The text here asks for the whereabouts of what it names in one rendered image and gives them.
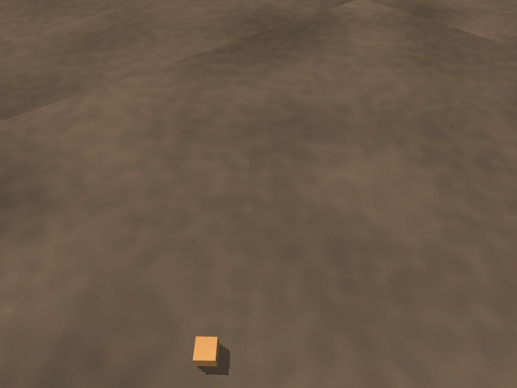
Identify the cube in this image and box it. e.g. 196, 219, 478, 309
193, 336, 220, 366

